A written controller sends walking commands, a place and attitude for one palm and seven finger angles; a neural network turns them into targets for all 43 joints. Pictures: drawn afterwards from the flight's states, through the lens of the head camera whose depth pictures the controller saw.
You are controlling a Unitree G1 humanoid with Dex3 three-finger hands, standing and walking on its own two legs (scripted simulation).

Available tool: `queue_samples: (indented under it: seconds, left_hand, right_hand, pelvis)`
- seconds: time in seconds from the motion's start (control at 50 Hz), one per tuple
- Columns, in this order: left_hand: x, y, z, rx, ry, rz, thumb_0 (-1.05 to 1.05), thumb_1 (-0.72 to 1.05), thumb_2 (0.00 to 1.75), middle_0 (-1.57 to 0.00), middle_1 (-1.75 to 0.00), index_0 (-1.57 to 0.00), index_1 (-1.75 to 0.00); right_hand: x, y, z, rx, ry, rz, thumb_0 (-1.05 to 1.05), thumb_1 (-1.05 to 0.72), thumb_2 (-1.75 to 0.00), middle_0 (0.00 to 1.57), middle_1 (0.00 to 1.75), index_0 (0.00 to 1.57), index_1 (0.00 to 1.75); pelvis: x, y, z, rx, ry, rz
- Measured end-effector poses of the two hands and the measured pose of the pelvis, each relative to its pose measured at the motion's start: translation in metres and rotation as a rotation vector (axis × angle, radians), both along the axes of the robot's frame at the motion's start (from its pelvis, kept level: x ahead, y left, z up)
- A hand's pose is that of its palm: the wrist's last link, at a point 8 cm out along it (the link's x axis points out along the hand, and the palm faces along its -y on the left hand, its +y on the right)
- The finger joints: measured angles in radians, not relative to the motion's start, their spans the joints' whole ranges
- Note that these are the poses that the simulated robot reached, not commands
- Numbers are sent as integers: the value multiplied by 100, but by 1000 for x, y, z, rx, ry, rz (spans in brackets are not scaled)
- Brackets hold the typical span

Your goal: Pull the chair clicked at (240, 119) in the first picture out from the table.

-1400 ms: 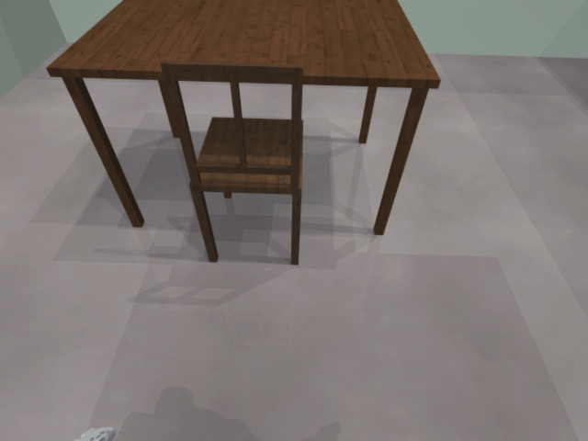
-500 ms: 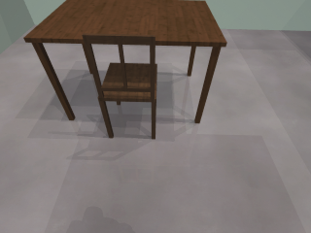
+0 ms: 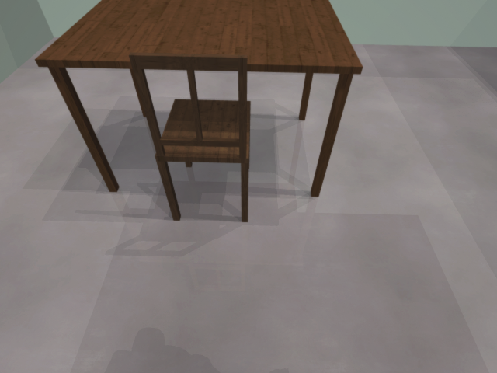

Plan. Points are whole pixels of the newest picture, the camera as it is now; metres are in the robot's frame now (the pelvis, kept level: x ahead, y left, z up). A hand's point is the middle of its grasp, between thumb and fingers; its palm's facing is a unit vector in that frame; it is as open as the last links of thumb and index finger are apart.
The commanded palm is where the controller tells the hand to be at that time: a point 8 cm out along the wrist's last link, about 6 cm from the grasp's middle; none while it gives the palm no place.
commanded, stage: look at it before walking up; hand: left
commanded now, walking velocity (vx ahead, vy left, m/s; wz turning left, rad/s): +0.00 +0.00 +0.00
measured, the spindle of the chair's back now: (195, 107) +0.95 +0.25 -0.11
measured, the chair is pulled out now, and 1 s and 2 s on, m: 0.00 0.00 0.00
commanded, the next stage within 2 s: walk to a spot facing it in 0.04 s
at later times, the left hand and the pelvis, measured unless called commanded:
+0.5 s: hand out of the picture +0.03 +0.21 -0.20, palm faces +0.03 -0.99 -0.17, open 7.4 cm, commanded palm none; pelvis +0.06 +0.03 -0.01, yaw +1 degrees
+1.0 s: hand (175, 320) +0.26 +0.17 -0.18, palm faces +0.09 -0.97 -0.21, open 7.2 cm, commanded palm none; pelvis +0.21 -0.01 -0.01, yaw +3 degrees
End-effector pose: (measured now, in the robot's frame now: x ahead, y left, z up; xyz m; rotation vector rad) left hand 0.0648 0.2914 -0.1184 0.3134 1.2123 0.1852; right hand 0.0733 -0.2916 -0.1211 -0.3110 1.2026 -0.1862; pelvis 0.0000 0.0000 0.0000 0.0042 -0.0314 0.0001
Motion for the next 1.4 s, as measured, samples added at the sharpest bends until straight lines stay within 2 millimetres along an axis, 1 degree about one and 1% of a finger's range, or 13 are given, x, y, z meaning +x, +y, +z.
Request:
queue_samples:
  seconds: [0.26, 0.44, 0.5, 0.6, 0.68, 0.76, 0.82, 0.88, 0.96, 1.04, 1.18, 1.26, 1.4]
  left_hand:
    - [-2, -8, -7, -16, 20, 19, 1, 90, 90, -20, -30, -20, -30]
    - [-37, -26, -45, -152, 136, 123, 1, 90, 90, -20, -30, -20, -30]
    - [-39, -30, -47, -172, 217, 119, 1, 91, 90, -20, -30, -20, -30]
    - [4, -38, -40, -193, 197, 111, 1, 91, 90, -20, -30, -20, -30]
    - [61, -41, -35, -169, 134, 87, 2, 93, 90, -20, -30, -20, -30]
    - [126, -47, -35, -137, 55, 46, 2, 94, 90, -20, -30, -20, -30]
    - [165, -55, -41, -114, -39, 43, 1, 93, 90, -20, -30, -20, -30]
    - [181, -63, -37, -119, -79, 75, 1, 92, 90, -20, -30, -20, -30]
    - [181, -72, -31, -126, -45, 109, 0, 93, 90, -20, -30, -20, -30]
    - [177, -70, -30, -145, 9, 129, 0, 94, 90, -20, -30, -20, -30]
    - [166, -60, -45, -209, 99, 210, 1, 92, 90, -20, -30, -20, -30]
    - [171, -48, -55, -228, 180, 222, 1, 91, 90, -20, -30, -20, -30]
    - [238, -33, -37, -218, 156, 189, 1, 91, 90, -20, -30, -19, -30]
  right_hand:
    - [-1, 8, -6, 14, 26, -3, 1, -91, -90, 20, 30, 20, 30]
    - [-20, 63, -26, 76, 140, -27, 1, -91, -90, 20, 30, 20, 30]
    - [-33, 85, -27, 101, 161, -78, 0, -91, -90, 20, 30, 20, 30]
    - [-68, 114, -21, 153, 305, -151, 0, -91, -90, 20, 30, 20, 30]
    - [-84, 124, -17, 190, 423, -200, 0, -91, -90, 20, 30, 20, 30]
    - [-80, 119, -25, 216, 497, -243, 0, -91, -90, 20, 30, 20, 30]
    - [-59, 104, -40, 226, 518, -241, 1, -91, -90, 21, 30, 20, 30]
    - [-10, 83, -47, 209, 456, -200, 1, -91, -90, 20, 30, 20, 30]
    - [84, 61, -44, 170, 259, -136, 1, -91, -90, 20, 30, 19, 30]
    - [173, 54, -29, 149, 69, -79, 1, -92, -90, 20, 30, 19, 29]
    - [283, 78, -9, 126, -96, 34, 0, -92, -90, 20, 30, 19, 29]
    - [307, 97, -12, 115, -115, 43, 0, -91, -90, 20, 30, 19, 30]
    - [284, 101, -11, 100, 50, -48, -1, -95, -90, 20, 30, 20, 30]
  pelvis:
    - [10, 1, -2, -6, 5, 4]
    - [49, 23, -15, -18, 9, 34]
    - [64, 29, -15, -12, 9, 19]
    - [88, 28, -8, -10, 12, 28]
    - [111, 22, -8, -5, 12, 25]
    - [141, 9, -17, 0, 3, 15]
    - [165, -4, -31, 6, -6, 32]
    - [180, -10, -29, -11, -17, 50]
    - [201, -11, -17, -21, -4, 55]
    - [223, -9, -9, -25, 9, 55]
    - [267, 13, -10, -43, 8, 58]
    - [293, 28, -16, -30, 6, 54]
    - [338, 38, -2, 0, 18, 41]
